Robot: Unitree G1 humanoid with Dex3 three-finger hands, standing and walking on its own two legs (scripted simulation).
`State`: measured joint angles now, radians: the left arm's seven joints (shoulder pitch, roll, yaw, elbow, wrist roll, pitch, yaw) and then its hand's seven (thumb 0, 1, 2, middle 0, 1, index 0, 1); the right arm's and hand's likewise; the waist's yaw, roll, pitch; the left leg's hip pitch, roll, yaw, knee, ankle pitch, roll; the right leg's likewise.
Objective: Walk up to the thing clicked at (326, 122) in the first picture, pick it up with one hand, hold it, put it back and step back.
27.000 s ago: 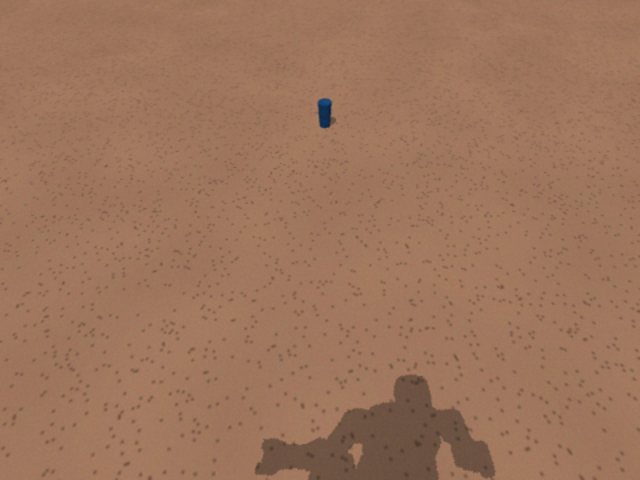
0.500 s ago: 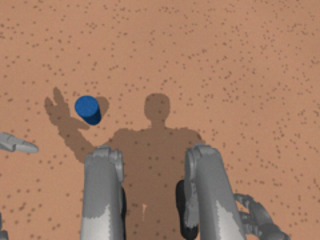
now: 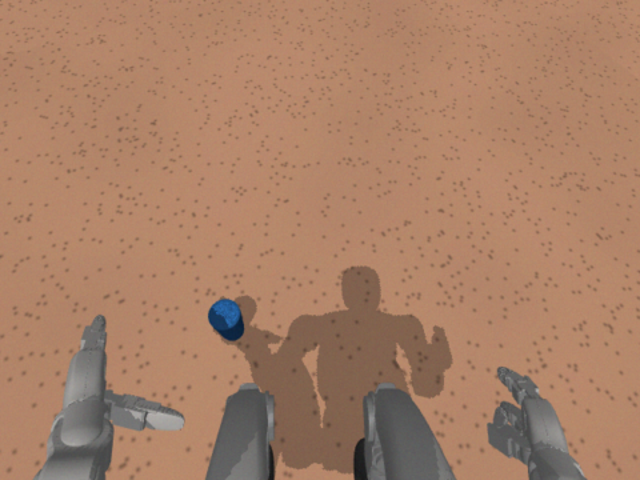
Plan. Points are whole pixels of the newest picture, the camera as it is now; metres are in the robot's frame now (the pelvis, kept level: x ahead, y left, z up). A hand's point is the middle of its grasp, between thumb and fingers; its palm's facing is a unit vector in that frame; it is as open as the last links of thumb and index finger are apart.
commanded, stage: home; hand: left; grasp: from the side
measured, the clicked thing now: (228, 322) +0.45 +0.22 -0.54
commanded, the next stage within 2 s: none
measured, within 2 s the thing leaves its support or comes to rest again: neither
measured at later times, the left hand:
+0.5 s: hand (112, 416) +0.20 +0.20 +0.06, palm faces +0.14 -0.94 -0.30, open 17.6 cm
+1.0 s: hand (122, 422) +0.20 +0.19 +0.05, palm faces +0.13 -0.95 -0.28, open 17.5 cm
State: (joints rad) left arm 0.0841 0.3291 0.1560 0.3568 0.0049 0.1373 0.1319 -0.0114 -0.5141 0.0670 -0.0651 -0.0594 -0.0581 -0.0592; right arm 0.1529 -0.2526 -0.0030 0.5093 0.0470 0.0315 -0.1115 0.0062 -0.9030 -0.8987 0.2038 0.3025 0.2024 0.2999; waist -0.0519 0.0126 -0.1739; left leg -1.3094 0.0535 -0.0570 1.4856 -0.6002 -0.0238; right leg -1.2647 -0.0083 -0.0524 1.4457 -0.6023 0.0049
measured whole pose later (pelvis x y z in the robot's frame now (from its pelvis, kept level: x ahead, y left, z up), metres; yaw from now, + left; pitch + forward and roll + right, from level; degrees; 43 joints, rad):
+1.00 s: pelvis +0.03 +0.01 +0.11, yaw +2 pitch +7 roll -2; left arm 0.47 0.20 -0.01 0.01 -0.01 0.26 0.14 -0.01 -0.56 0.04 -0.06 -0.05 -0.05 -0.05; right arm 0.29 -0.21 0.03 0.50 0.01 -0.12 -0.18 0.01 -0.90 -0.90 0.20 0.30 0.20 0.30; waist -0.03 0.04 -0.11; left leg -0.63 0.04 -0.03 0.97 -0.46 -0.01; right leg -0.58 -0.02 -0.05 0.91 -0.45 0.02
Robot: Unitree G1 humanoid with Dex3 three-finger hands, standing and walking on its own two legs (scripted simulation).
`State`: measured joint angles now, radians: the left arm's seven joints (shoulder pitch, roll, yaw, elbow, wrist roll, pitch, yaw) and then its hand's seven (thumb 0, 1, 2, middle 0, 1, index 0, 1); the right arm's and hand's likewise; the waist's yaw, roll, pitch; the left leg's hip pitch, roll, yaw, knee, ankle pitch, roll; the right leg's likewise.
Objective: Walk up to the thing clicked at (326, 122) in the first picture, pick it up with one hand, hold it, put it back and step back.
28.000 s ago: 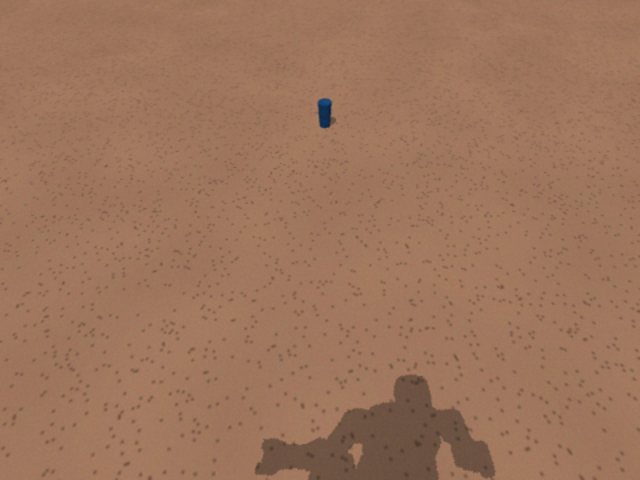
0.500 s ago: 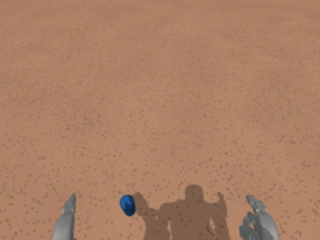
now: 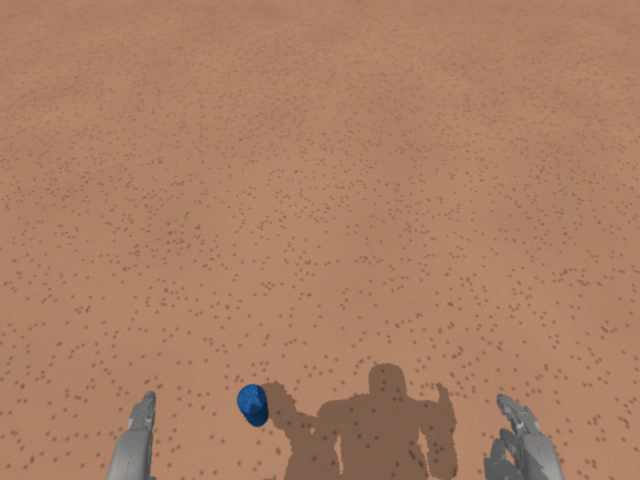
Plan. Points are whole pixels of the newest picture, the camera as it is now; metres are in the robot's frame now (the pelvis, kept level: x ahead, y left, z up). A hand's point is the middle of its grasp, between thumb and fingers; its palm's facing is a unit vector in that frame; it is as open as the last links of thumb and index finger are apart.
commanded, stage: home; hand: left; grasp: from the side
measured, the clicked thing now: (254, 407) +0.42 +0.20 -0.65
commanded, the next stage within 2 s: stand in 1.08 s
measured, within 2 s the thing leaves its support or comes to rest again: neither
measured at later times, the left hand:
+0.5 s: hand (186, 472) +0.16 +0.18 -0.06, palm faces +0.11 -0.95 -0.28, open 17.5 cm
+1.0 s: hand (187, 470) +0.17 +0.18 -0.05, palm faces +0.11 -0.95 -0.28, open 17.4 cm
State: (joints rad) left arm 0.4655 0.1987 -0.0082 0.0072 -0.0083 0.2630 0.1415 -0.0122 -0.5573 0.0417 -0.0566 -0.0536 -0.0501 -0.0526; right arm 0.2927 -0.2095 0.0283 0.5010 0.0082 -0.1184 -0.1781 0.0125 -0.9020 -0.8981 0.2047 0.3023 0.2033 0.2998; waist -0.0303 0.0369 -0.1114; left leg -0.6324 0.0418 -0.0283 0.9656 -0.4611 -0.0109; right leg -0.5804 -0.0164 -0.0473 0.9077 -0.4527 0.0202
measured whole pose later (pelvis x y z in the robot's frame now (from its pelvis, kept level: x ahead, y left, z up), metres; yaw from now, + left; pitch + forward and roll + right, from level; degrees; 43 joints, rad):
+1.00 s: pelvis +0.00 +0.00 +0.00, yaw +0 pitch +7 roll -2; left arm 0.45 0.19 0.00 0.03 -0.01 0.24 0.13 -0.01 -0.53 0.06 -0.06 -0.06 -0.05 -0.06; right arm 0.28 -0.21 0.02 0.52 0.00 -0.14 -0.18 0.01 -0.90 -0.90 0.20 0.30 0.20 0.30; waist -0.02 0.03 -0.10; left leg -0.62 0.04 -0.03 0.95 -0.44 -0.02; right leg -0.57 -0.02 -0.04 0.90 -0.44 0.01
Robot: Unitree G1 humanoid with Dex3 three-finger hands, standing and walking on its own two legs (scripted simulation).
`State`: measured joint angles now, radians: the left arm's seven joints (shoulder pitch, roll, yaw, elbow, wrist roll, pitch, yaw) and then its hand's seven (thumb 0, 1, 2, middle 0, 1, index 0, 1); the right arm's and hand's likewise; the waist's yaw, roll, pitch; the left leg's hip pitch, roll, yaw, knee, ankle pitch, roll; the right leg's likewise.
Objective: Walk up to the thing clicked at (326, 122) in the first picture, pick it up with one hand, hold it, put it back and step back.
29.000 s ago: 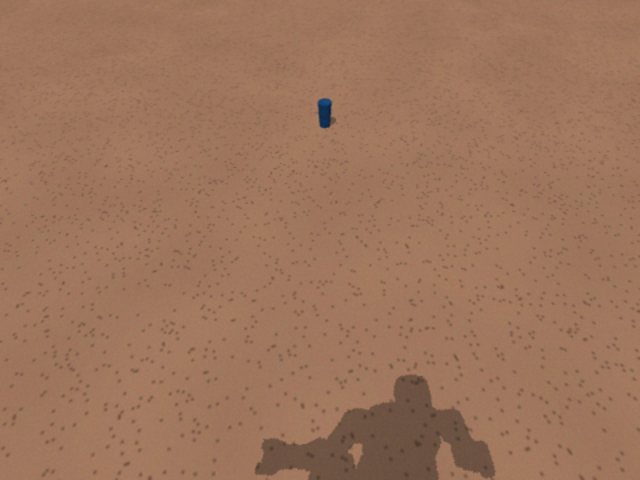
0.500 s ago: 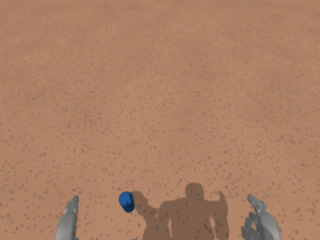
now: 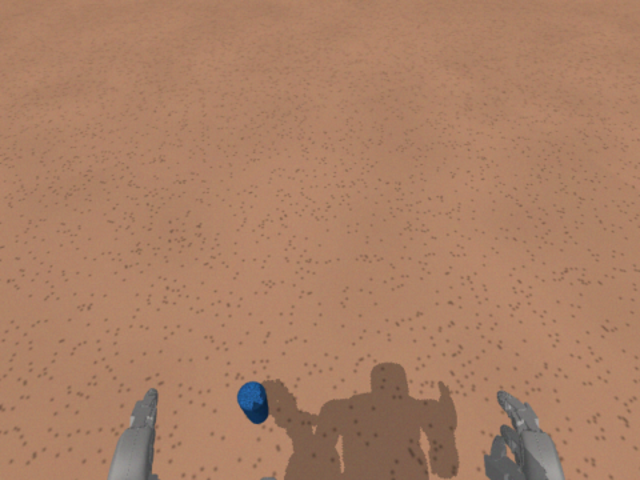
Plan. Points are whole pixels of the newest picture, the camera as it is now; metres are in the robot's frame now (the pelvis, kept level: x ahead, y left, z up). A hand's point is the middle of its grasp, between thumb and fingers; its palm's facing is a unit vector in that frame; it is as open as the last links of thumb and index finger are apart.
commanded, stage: home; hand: left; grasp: from the side
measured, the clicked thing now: (255, 404) +0.43 +0.20 -0.65
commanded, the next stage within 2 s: stand in 0.08 s
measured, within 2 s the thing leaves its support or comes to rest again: neither
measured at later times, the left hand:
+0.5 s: hand (184, 458) +0.18 +0.18 -0.06, palm faces +0.11 -0.95 -0.28, open 12.5 cm
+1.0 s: hand out of the picture +0.07 +0.26 -0.11, palm faces +0.02 -0.94 -0.35, open 7.4 cm
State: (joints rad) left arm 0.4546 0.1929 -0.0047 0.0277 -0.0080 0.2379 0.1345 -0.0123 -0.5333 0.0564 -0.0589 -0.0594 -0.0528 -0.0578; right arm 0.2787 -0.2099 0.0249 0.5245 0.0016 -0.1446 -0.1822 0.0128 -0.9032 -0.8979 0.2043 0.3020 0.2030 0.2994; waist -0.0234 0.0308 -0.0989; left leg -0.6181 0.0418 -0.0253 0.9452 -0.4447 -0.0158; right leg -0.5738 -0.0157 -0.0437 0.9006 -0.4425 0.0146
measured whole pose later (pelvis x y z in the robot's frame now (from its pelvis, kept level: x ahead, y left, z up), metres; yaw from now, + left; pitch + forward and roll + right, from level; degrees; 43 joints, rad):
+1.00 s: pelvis +0.00 +0.02 +0.04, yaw +1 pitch -3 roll +0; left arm 0.23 0.32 0.02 0.93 0.03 0.01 0.03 0.01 0.90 0.89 -0.21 -0.30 -0.20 -0.30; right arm 0.19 -0.31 -0.02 0.98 -0.05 -0.01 -0.01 0.01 -0.91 -0.90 0.20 0.30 0.20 0.30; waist 0.01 0.00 0.04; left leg -0.26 -0.01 0.01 0.60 -0.28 0.01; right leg -0.24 -0.06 -0.02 0.59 -0.30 0.04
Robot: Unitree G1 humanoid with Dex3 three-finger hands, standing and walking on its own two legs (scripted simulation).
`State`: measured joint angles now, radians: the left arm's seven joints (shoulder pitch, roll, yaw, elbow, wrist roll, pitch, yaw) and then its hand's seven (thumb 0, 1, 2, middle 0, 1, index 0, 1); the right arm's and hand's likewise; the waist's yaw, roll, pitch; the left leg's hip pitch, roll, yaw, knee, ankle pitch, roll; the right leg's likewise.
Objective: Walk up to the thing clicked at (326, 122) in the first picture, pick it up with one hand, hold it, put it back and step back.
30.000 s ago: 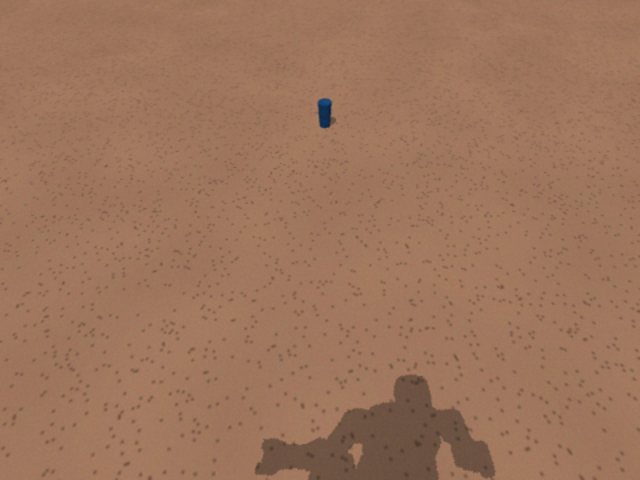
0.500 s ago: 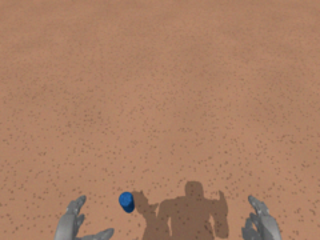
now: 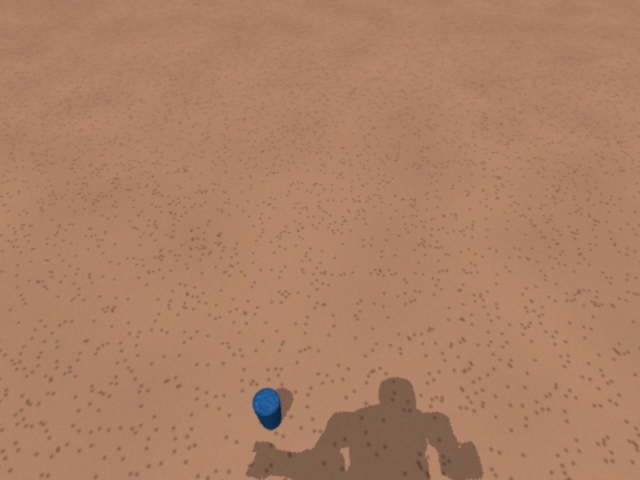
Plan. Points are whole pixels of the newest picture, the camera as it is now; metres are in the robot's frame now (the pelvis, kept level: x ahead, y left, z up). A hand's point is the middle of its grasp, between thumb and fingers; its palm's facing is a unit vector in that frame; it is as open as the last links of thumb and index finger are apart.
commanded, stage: stand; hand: left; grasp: from the side
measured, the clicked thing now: (268, 410) +0.43 +0.18 -0.69
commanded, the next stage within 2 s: step back in 1.70 s
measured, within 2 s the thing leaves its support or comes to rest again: neither
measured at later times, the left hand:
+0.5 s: hand out of the picture +0.03 +0.24 -0.14, palm faces -0.01 -0.94 -0.35, open 7.4 cm
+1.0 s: hand out of the picture +0.07 +0.23 -0.14, palm faces -0.02 -0.94 -0.34, open 7.4 cm
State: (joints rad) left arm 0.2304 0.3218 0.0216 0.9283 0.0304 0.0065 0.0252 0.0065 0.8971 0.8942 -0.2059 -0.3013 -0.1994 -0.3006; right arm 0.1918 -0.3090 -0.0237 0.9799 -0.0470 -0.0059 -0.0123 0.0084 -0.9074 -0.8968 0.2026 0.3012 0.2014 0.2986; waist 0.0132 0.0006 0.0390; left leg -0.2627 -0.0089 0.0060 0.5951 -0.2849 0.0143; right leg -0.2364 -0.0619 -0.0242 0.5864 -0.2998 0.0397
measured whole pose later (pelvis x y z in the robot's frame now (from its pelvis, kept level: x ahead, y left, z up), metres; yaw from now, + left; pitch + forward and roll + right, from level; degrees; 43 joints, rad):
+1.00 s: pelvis +0.00 -0.01 +0.02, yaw +0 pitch -4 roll +0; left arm 0.12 0.32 0.00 1.15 0.01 -0.01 0.00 0.00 0.90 0.90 -0.21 -0.30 -0.20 -0.30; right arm 0.13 -0.33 -0.01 1.16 -0.02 -0.01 0.00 0.00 -0.91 -0.90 0.20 0.30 0.20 0.30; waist 0.00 0.01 0.05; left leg -0.13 0.00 0.01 0.34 -0.15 -0.01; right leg -0.12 -0.04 -0.03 0.36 -0.18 0.03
